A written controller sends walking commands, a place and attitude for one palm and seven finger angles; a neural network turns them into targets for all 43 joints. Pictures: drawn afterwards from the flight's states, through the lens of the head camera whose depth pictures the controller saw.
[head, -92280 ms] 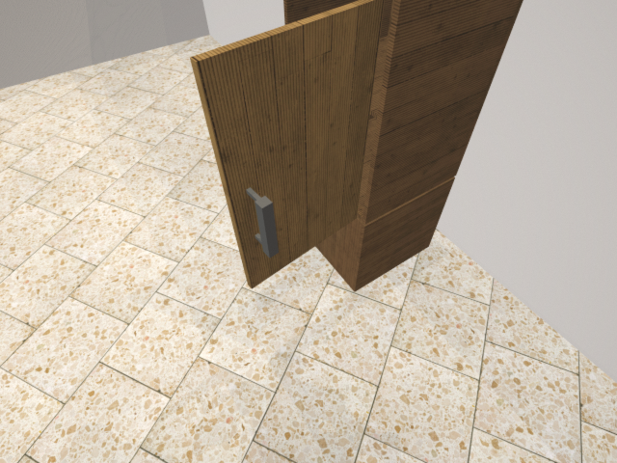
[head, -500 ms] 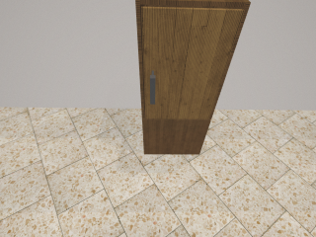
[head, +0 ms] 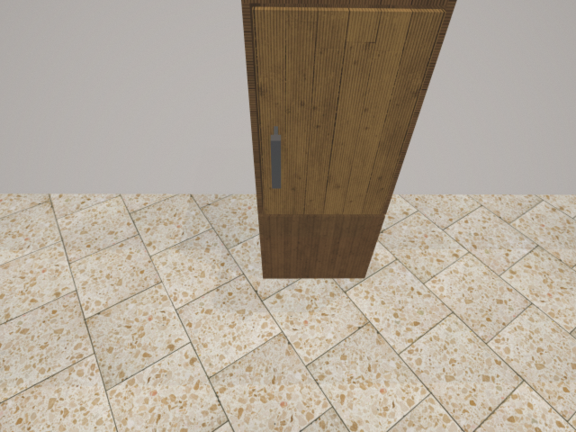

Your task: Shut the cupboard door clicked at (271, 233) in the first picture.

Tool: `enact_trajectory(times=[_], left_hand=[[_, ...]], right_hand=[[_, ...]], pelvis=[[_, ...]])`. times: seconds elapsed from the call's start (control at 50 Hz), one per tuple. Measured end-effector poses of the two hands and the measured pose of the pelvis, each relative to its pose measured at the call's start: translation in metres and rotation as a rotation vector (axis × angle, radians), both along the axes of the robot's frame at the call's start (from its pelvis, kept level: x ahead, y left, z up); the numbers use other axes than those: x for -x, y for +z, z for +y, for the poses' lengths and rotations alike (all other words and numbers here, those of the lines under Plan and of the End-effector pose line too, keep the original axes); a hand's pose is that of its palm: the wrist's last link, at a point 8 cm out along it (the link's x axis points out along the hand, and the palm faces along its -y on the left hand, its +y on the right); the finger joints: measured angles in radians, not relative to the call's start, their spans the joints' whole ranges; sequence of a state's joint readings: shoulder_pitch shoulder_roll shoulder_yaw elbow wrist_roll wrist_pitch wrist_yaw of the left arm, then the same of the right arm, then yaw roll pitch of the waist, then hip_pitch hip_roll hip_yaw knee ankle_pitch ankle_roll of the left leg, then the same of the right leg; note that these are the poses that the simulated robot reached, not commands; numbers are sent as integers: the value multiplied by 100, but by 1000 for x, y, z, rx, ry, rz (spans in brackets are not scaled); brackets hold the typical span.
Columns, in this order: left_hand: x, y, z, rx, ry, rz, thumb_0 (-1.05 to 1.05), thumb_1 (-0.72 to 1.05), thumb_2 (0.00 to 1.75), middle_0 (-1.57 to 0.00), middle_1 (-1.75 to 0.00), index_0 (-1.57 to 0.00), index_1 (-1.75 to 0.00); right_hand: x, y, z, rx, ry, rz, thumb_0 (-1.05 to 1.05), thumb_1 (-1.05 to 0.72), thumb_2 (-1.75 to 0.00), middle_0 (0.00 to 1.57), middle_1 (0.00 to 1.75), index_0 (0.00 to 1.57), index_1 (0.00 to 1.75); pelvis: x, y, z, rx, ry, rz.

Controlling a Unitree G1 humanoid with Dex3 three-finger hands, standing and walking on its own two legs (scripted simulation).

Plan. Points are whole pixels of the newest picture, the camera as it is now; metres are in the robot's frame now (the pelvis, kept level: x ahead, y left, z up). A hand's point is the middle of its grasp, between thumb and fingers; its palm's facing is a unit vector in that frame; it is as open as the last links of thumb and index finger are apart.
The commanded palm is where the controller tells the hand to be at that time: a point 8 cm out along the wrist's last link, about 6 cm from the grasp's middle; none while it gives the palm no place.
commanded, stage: look to check the result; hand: left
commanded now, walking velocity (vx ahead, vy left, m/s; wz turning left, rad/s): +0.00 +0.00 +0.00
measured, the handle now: (276, 157) +0.77 +0.07 -0.10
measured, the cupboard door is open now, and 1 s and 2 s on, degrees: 0 0 0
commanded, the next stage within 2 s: stand and wait in 0.14 s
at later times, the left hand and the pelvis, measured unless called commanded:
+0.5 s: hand out of the picture -0.01 +0.15 -0.18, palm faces +0.04 -0.98 -0.18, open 7.4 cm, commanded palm none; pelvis +0.01 -0.01 +0.00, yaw +0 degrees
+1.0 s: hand out of the picture +0.00 +0.15 -0.17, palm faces +0.04 -0.98 -0.19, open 7.4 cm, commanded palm none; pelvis +0.02 -0.02 +0.00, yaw +1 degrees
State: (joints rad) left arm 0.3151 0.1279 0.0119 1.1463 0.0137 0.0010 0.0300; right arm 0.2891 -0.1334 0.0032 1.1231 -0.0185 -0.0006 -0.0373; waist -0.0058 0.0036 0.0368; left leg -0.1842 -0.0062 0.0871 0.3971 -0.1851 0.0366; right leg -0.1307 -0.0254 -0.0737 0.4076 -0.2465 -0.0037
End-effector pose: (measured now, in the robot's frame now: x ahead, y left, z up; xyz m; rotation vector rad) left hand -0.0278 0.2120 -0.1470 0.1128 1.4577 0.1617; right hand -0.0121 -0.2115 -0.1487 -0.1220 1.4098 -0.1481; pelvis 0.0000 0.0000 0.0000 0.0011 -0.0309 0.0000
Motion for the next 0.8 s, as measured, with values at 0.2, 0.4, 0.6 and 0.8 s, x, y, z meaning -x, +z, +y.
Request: enact_trajectory(times=[0.2, 0.4, 0.6, 0.8], left_hand=[[-11, 0, -7, 8, -2, -17, 0, 91, 90, -20, -30, -20, -30], [-16, 1, -8, 3, -5, -22, 0, 91, 90, -20, -30, -20, -30], [-18, 2, -9, -6, 0, -15, 0, 91, 90, -20, -30, -20, -30], [-21, 2, -11, -11, 1, -18, 0, 91, 90, -20, -30, -20, -30]], right_hand=[[-7, 1, -6, 6, 5, -6, 1, -91, -90, 20, 30, 20, 30], [-11, 1, -11, 7, 7, -4, 1, -91, -90, 20, 30, 20, 30], [-15, 1, -17, 10, 13, 4, 1, -91, -90, 20, 30, 20, 30], [-24, 2, -25, 20, 22, -4, 1, -91, -90, 20, 30, 20, 30]], pelvis=[[-4, 1, -3, -2, 1, -1], [-8, 1, -8, -2, 2, -1], [-12, 1, -12, -2, 6, 0], [-15, 2, -17, -2, 9, -2]])
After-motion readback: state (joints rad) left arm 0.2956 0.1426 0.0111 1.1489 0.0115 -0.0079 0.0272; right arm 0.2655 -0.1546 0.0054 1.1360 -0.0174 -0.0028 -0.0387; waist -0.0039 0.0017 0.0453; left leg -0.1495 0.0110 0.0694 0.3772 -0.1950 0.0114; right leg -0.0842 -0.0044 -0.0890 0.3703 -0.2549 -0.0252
